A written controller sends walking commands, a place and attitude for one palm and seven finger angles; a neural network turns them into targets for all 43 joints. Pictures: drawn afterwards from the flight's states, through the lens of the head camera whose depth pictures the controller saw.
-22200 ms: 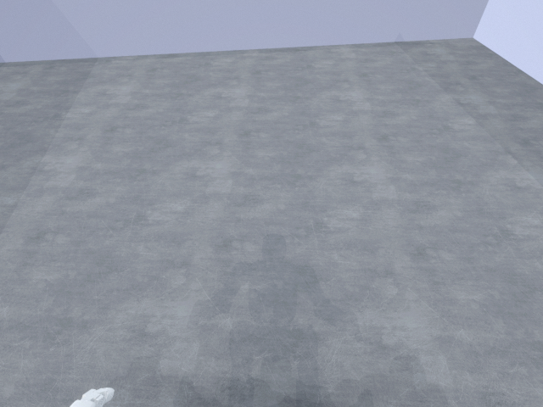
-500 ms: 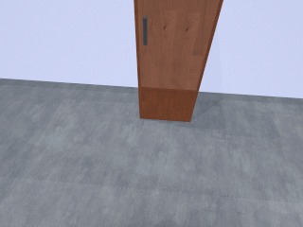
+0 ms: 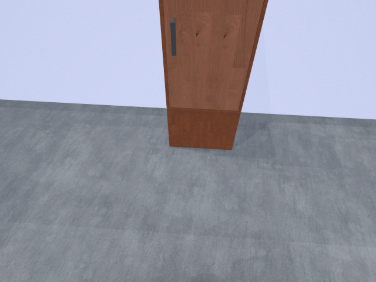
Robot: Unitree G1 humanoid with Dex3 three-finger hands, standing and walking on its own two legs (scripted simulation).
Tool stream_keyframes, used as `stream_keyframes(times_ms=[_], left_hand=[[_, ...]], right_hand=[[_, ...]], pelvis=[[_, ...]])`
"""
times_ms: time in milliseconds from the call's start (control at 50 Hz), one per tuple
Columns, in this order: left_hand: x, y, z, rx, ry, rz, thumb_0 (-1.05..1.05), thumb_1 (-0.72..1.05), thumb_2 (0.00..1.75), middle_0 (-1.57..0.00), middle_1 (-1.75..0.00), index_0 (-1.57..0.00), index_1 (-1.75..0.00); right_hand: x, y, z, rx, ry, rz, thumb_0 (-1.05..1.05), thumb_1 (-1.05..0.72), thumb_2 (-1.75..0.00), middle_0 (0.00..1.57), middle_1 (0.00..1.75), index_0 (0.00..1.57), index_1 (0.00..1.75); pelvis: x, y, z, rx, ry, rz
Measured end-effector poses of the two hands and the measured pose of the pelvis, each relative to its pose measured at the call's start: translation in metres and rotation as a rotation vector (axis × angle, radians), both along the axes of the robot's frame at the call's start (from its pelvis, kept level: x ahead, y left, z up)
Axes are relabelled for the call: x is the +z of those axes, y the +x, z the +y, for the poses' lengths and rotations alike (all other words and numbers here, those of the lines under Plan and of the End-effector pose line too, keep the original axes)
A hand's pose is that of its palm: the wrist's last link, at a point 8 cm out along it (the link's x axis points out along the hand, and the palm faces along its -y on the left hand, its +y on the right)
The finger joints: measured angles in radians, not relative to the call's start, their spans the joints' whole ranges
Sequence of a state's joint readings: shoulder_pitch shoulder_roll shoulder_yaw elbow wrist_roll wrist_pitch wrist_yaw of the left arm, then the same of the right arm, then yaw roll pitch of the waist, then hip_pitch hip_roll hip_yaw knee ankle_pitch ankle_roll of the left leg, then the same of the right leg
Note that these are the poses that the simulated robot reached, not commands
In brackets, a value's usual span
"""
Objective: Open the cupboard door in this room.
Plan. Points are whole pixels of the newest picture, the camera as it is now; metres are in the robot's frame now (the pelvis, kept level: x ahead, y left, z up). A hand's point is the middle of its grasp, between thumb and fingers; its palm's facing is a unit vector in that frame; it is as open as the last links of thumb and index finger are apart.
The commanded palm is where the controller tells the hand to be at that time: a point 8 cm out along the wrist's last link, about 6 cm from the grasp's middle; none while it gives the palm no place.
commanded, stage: look at it before walking up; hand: left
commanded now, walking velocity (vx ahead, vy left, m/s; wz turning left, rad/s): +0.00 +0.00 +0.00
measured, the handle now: (173, 37) +1.06 +0.11 +0.04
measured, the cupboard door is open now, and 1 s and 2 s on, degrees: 0 0 0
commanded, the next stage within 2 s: walk to a spot facing it in 0.24 s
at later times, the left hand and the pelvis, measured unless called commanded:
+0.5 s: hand out of the picture -0.06 +0.14 -0.18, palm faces +0.07 -0.99 -0.13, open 7.4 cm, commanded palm none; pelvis +0.00 +0.00 -0.01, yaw -1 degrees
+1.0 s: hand (138, 224) +0.30 +0.16 -0.16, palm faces -0.22 -0.95 -0.20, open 7.4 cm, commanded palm none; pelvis +0.13 +0.00 -0.01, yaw -15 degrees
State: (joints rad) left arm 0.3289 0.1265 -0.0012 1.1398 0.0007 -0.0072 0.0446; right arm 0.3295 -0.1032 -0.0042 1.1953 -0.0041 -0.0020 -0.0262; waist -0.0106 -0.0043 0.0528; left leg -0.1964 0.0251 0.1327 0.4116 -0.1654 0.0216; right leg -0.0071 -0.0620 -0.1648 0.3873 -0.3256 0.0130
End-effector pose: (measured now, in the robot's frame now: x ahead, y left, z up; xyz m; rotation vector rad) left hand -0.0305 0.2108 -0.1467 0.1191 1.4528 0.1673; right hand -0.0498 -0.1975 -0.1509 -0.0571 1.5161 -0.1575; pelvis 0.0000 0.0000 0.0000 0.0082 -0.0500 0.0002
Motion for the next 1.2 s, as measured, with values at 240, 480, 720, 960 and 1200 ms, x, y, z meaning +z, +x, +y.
stream_keyframes(times_ms=[240, 480, 720, 960, 1200], left_hand=[[-0.003, -0.034, -0.023, 0.041, -0.046, 0.056, 0.00, 0.91, 0.90, -0.20, -0.29, -0.20, -0.29], [-0.007, -0.035, -0.024, 0.038, -0.060, 0.076, 0.00, 0.91, 0.90, -0.20, -0.29, -0.20, -0.29], [-0.020, 0.032, 0.026, -0.058, -0.053, 0.138, 0.00, 0.91, 0.90, -0.20, -0.29, -0.20, -0.29], [0.010, 0.292, 0.016, -0.281, -0.001, -0.256, 0.00, 0.91, 0.90, -0.19, -0.29, -0.20, -0.29], [0.002, 0.425, -0.093, -0.434, -0.037, -0.409, 0.00, 0.91, 0.90, -0.19, -0.29, -0.20, -0.29]], right_hand=[[0.000, 0.017, -0.005, 0.023, -0.013, -0.044, 0.01, -0.91, -0.90, 0.20, 0.30, 0.20, 0.30], [0.000, 0.026, -0.016, 0.012, -0.044, -0.067, 0.01, -0.91, -0.90, 0.20, 0.30, 0.19, 0.30], [-0.003, 0.065, 0.001, -0.091, -0.102, -0.134, 0.00, -0.91, -0.90, 0.20, 0.30, 0.20, 0.30], [0.010, 0.044, 0.038, -0.268, -0.015, 0.053, 0.00, -0.90, -0.90, 0.20, 0.30, 0.20, 0.30], [-0.028, 0.134, -0.035, -0.343, 0.002, 0.033, 0.00, -0.90, -0.90, 0.20, 0.30, 0.20, 0.30]], pelvis=[[-0.001, -0.005, -0.003, 0.007, -0.005, 0.004], [-0.004, 0.001, -0.003, -0.011, -0.012, 0.012], [-0.018, 0.056, 0.024, -0.120, -0.021, 0.042], [-0.004, 0.121, 0.009, -0.234, -0.004, 0.056], [-0.028, 0.200, -0.050, -0.281, 0.006, 0.020]])
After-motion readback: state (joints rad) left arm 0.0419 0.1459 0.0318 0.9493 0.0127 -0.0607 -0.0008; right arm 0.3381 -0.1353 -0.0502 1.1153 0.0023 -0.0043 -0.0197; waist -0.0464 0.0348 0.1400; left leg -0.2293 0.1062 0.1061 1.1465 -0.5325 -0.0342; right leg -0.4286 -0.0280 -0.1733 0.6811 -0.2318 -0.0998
